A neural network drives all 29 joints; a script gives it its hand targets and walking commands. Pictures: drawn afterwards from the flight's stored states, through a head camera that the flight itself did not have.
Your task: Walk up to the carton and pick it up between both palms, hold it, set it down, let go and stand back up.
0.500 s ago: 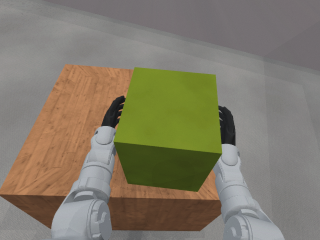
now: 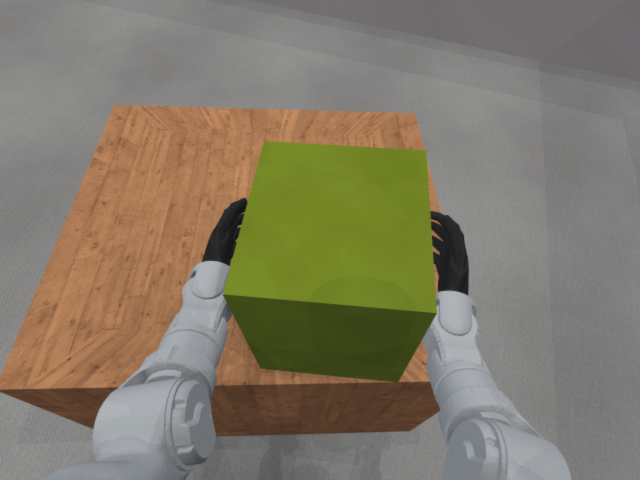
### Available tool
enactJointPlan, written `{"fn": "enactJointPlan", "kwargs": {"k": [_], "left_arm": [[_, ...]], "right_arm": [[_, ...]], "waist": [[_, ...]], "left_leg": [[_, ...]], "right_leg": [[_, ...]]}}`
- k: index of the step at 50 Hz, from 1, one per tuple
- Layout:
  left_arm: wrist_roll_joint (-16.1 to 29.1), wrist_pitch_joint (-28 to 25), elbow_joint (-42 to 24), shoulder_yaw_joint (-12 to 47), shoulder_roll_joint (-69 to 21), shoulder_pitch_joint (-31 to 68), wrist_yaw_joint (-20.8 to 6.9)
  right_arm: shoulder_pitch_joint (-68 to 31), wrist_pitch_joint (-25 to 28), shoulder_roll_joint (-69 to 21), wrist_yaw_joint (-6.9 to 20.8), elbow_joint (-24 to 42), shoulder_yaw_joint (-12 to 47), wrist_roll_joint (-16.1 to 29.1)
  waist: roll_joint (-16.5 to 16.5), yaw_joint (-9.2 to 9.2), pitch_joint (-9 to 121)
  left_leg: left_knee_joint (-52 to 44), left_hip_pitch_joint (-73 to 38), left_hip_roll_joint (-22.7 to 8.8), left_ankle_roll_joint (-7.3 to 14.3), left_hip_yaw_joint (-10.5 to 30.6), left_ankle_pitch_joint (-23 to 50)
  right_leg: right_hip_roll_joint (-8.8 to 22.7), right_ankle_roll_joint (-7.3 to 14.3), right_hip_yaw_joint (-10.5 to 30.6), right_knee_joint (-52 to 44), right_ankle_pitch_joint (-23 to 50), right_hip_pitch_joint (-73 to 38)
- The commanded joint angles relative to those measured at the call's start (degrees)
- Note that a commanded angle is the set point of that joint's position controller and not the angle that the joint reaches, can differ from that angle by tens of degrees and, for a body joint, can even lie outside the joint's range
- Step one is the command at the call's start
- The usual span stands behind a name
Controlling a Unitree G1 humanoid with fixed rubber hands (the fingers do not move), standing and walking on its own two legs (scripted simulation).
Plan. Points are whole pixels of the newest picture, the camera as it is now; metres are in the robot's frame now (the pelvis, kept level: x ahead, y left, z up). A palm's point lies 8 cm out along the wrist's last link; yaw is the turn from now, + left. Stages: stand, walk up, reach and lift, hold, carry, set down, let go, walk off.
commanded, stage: set down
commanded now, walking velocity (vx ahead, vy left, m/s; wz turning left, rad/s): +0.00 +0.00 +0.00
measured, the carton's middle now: (335, 269) +0.40 -0.02 -0.02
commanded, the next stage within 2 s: none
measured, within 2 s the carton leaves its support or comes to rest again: neither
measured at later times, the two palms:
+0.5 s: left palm (225, 272) +0.40 +0.14 -0.04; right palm (437, 291) +0.37 -0.16 -0.01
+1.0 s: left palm (235, 277) +0.41 +0.13 -0.06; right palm (435, 306) +0.36 -0.17 -0.06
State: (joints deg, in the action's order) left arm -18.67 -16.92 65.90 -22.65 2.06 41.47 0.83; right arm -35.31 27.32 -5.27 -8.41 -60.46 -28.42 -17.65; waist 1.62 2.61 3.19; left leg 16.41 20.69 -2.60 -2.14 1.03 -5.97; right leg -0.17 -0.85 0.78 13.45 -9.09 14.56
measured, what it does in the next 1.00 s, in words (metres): stands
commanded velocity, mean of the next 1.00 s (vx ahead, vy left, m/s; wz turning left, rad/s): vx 0.00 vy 0.00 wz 0.00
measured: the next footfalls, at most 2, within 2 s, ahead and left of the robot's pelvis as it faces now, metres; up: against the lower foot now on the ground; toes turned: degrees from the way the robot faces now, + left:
none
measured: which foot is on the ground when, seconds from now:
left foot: down 0.00-1.00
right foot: down 0.00-1.00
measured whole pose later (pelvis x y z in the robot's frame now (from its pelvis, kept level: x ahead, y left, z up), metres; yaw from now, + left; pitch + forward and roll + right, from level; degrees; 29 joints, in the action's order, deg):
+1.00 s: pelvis -0.01 +0.01 -0.03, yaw -1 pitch +29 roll -1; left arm -8.4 -37.4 90.8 -19.2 6.6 51.5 2.9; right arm -39.8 37.3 -4.2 -8.6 -68.1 -35.4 -23.7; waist -1.8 3.5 11.5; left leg 28.1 48.4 -2.5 -1.5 0.7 -8.6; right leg -0.2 -1.5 1.4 27.3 -12.7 43.4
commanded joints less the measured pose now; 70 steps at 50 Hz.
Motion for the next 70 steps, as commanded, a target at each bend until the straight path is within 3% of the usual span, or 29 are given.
{"fn": "enactJointPlan", "kwargs": {"k": [1,7,20,27,35,39,40,43,45,54,60,70], "left_arm": [[-2.61,-7.9,-3.19,14.93,-34.74,35.2,-7.34],[-1.86,-10.53,-1.87,16.02,-35.19,36.07,-6.5],[-1.4,-14.47,2.79,15.93,-34.77,37.08,-5.87],[-0.95,-17.37,6.8,14.9,-33.29,37.38,-5.54],[-0.41,-20.28,12.57,12.8,-30.03,38.56,-5.92],[0.39,-22.17,15.24,12.64,-29.36,38.43,-5.9],[0.58,-22.39,16.3,13.19,-29.65,38.32,-5.85],[0.7,-22.97,18.95,12.38,-28.39,38.7,-6.03],[1.48,-23.5,20.61,12.88,-28.31,39.08,-6.17],[3.08,-24.45,26.88,12.3,-24.71,41.87,-6.41],[3.21,-24.3,28.34,11.56,-23.19,43.56,-5.85],[3.27,-22.79,27.48,10.08,-18.94,46.58,-4.78]], "right_arm": [[-34.53,4.41,-34.66,8.12,-0.07,19.62,-7.67],[-32.96,5.53,-34.12,8.24,-2.78,17.3,-9.33],[-31.88,7.05,-33.12,8.95,-5.21,12.67,-12.39],[-32.12,8.01,-33.19,9.4,-5.08,12.48,-13.71],[-31.62,8.25,-34.82,9.41,-6.56,13.27,-15.44],[-30.65,9.31,-35.28,9.3,-8.77,14.18,-15.69],[-30.28,9.54,-35.16,9.18,-10.2,14.07,-15.61],[-31.05,9.75,-34.68,9.23,-12.01,13.61,-15.43],[-31.23,10.19,-34.15,9.19,-13.1,13.1,-15.34],[-34.34,10.05,-31.08,9.97,-17.09,9.08,-14.36],[-36.77,9.67,-28.73,10.59,-16.48,7.03,-14.55],[-38.14,7.72,-25.21,11.1,-16.83,2.75,-15.8]], "waist": [[-2.27,-0.56,37.68],[-5.36,0.59,41.15],[-8.97,1.73,44.64],[-7.86,1.19,47.22],[-3.98,0.29,49.81],[-3.4,-0.08,52.44],[-3.95,0.79,52.44],[-3.77,-0.11,50.96],[-3.53,0.92,50.18],[-4.6,1.02,47.11],[-5.83,1.07,48.31],[-7.63,2.03,48.92]], "left_leg": [[4.22,-12.98,3.37,-1.26,-7.85,23.54],[6.6,-16.74,2.55,-2.72,-7.16,29.45],[8.67,-16.81,1.61,-3.83,-6.11,30.89],[9.43,-12.35,1.56,-3.13,-5.76,28.01],[9.91,-1.2,2.42,-0.83,-6.29,20.64],[11.89,1.77,2.48,-0.35,-6.17,21.0],[12.95,1.66,2.42,-0.63,-5.91,22.05],[14.61,2.75,2.36,-0.19,-5.83,21.55],[15.38,2.85,2.29,-0.3,-5.66,21.8],[19.24,1.76,1.84,-0.33,-5.53,20.25],[20.72,0.81,1.48,-0.4,-5.41,18.24],[21.18,3.26,1.5,-0.11,-5.61,7.68]], "right_leg": [[-0.52,-1.06,-5.39,5.14,37.68,-13.46],[-1.26,0.08,-6.43,4.74,34.71,-7.0],[-1.4,1.03,-6.96,4.81,30.43,1.68],[-0.96,0.79,-6.53,6.93,30.79,2.84],[0.46,-0.66,-4.8,11.98,37.24,-1.32],[0.69,-0.95,-4.41,14.86,40.34,-0.71],[0.64,-0.94,-4.5,15.4,40.72,0.16],[0.28,-0.95,-4.52,16.41,38.65,3.27],[0.15,-0.8,-4.61,16.71,38.46,4.75],[-1.09,-0.1,-5.21,17.29,27.61,14.5],[-1.73,0.65,-5.39,17.28,19.51,20.23],[-2.01,1.18,-5.56,18.41,8.7,25.75]]}}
